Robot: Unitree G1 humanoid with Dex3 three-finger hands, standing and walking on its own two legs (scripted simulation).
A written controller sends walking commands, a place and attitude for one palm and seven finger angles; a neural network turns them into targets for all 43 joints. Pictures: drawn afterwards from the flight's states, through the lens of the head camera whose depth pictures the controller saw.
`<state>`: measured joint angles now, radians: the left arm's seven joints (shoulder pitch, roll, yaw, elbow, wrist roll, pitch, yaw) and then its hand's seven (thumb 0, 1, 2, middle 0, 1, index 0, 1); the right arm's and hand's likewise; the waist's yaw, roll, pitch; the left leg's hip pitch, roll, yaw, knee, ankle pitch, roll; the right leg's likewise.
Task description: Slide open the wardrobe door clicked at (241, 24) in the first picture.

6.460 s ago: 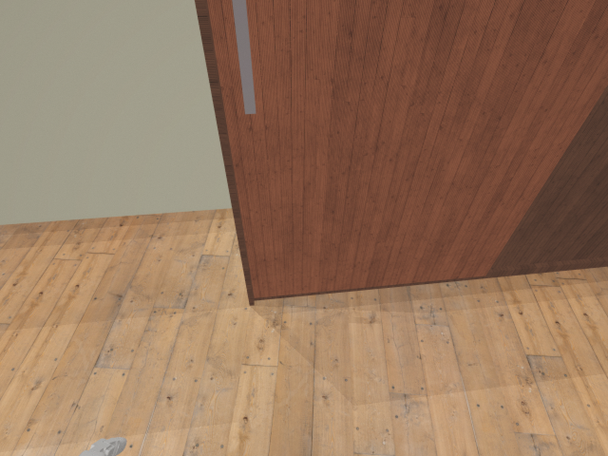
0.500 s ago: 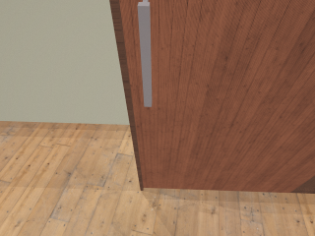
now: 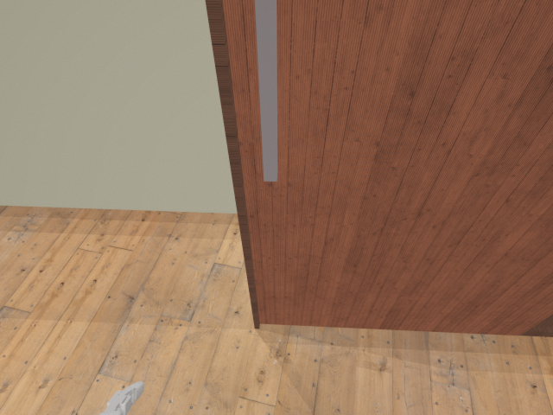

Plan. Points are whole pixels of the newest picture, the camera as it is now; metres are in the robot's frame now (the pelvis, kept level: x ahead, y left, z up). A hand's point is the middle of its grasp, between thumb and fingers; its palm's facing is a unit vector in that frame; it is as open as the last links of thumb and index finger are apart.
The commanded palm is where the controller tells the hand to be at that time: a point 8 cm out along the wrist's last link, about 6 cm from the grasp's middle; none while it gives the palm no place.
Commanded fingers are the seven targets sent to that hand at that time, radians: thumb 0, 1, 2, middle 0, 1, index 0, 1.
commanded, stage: raise the hand with hooked fingers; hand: left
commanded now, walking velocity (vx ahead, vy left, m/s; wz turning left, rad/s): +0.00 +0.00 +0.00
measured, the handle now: (269, 97) +0.49 +0.05 +0.21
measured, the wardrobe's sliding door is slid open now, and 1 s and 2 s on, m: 0.00 0.00 0.00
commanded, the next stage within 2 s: move the hooked fingers beside the handle in 2.00 s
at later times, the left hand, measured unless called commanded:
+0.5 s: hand (91, 384) +0.14 +0.23 +0.06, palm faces +0.15 -0.99 -0.05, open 9.7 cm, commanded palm +0.12 +0.28 +0.05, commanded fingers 0.00 0.18 0.59 -0.25 -0.76 -0.25 -0.76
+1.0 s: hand (53, 311) +0.20 +0.27 +0.11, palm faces +0.03 -0.99 -0.11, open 12.6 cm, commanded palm +0.16 +0.33 +0.14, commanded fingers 0.00 -0.41 0.34 -0.29 -1.14 -0.29 -1.14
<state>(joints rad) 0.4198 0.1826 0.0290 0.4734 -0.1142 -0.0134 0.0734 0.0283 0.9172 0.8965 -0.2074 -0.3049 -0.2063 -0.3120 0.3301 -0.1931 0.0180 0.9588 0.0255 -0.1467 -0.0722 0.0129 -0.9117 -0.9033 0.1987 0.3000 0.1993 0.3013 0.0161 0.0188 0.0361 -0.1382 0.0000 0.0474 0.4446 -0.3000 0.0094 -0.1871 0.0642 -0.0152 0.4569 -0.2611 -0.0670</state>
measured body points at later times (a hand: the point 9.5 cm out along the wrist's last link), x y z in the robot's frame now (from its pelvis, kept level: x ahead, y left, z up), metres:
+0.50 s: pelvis -0.04 +0.02 -0.04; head -0.02 +0.03 +0.40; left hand +0.13 +0.28 +0.06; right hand +0.20 -0.18 -0.09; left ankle -0.04 +0.11 -0.74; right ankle -0.01 -0.08 -0.74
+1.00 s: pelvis -0.03 +0.03 -0.01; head -0.04 +0.03 +0.44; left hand +0.19 +0.32 +0.12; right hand +0.17 -0.19 -0.08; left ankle -0.04 +0.11 -0.74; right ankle -0.01 -0.08 -0.74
